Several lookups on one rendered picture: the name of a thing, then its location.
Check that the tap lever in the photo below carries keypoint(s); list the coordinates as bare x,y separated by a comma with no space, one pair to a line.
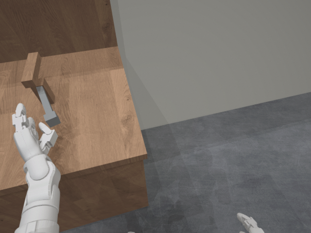
50,117

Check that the counter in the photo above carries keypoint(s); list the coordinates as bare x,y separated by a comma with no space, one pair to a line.
70,48

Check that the left robot hand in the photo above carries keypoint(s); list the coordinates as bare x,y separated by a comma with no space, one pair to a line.
26,136

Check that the left robot forearm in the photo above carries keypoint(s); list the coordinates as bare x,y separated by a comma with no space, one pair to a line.
41,206

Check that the right robot hand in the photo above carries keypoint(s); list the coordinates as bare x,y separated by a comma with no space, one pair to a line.
249,223

